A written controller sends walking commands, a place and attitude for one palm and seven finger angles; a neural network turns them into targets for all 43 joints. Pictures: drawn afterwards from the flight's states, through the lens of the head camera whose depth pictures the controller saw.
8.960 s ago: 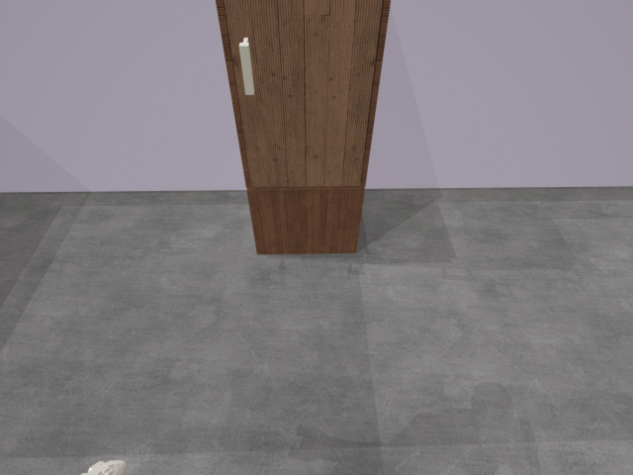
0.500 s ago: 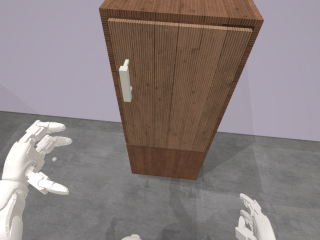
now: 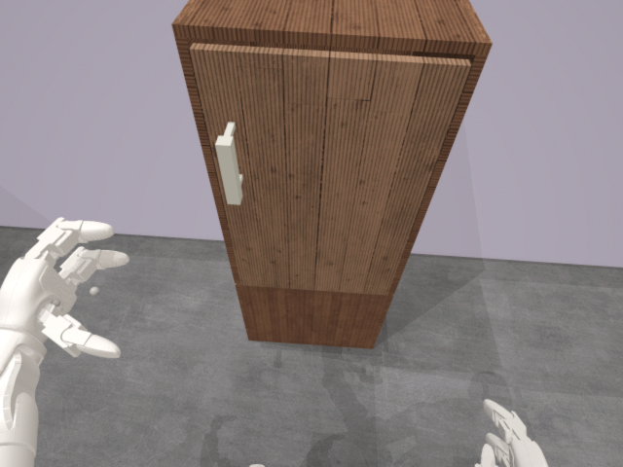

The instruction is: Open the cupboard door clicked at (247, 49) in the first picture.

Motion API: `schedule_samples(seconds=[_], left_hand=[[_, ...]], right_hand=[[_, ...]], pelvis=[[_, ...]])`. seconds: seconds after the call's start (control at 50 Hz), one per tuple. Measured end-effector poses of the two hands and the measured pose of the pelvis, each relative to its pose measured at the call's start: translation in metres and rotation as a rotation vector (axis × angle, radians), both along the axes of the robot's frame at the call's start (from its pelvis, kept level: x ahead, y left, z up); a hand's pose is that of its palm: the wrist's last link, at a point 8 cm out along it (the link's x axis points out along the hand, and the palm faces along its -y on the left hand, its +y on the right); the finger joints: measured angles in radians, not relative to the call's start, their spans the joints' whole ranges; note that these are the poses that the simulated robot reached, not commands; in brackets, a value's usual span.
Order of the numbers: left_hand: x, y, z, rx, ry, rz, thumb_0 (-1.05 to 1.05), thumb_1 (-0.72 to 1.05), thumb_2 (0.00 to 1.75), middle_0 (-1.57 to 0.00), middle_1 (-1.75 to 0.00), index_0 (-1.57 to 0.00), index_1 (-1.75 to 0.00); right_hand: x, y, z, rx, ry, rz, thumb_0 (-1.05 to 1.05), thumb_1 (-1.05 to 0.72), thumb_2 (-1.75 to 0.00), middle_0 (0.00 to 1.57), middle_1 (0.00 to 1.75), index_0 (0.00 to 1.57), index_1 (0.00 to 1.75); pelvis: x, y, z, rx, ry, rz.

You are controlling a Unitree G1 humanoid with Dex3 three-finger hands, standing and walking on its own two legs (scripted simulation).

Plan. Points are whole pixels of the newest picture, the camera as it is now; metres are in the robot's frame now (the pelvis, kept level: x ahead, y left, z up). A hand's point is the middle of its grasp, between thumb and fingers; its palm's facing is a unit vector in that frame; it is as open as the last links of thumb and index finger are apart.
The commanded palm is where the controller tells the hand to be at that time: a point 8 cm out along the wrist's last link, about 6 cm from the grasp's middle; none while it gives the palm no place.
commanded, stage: raise the hand with hooked fingers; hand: left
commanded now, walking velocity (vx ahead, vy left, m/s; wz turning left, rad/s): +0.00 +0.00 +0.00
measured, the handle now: (232, 164) +0.54 +0.16 +0.07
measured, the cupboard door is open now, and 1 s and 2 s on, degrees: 0 0 0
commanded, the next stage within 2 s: move the hooked fingers beside the handle in 0.18 s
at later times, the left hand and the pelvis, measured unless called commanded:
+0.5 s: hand (111, 275) +0.31 +0.26 +0.09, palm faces +0.02 -1.00 -0.02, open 14.0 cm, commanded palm +0.29 +0.31 +0.09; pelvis -0.01 -0.01 +0.00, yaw +1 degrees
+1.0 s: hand (144, 235) +0.38 +0.24 +0.09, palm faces +0.00 -1.00 -0.01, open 14.0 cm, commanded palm +0.36 +0.30 +0.09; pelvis +0.00 -0.01 +0.00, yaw -1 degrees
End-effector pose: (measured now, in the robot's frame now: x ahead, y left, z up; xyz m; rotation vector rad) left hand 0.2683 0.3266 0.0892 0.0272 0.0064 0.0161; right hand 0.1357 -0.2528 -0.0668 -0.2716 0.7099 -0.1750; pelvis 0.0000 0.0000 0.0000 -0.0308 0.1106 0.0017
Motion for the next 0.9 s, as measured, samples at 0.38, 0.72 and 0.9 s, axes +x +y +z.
schedule_samples(seconds=[0.38, 0.72, 0.9], left_hand=[[-0.001, -0.006, 0.003, -0.004, -0.001, 0.010, -0.01, -0.50, 0.30, -0.31, -1.20, -0.30, -1.20], [0.062, -0.024, 0.003, -0.008, 0.001, -0.025, -0.01, -0.50, 0.30, -0.31, -1.20, -0.30, -1.20], [0.074, -0.025, -0.002, -0.016, 0.006, -0.011, -0.01, -0.50, 0.30, -0.31, -1.20, -0.30, -1.20]], right_hand=[[0.008, 0.000, -0.004, 0.022, -0.015, 0.017, 0.01, -0.90, -0.90, 0.20, 0.30, 0.20, 0.30], [-0.025, -0.017, -0.015, 0.009, 0.103, -0.064, 0.01, -0.90, -0.90, 0.20, 0.30, 0.20, 0.30], [-0.040, -0.017, -0.024, 0.011, 0.185, -0.089, 0.01, -0.90, -0.90, 0.20, 0.30, 0.20, 0.30]], pelvis=[[-0.003, -0.009, 0.000, 0.005, -0.005, 0.009], [-0.001, -0.011, -0.002, 0.010, 0.030, -0.012], [0.002, -0.009, -0.002, 0.010, 0.045, -0.014]])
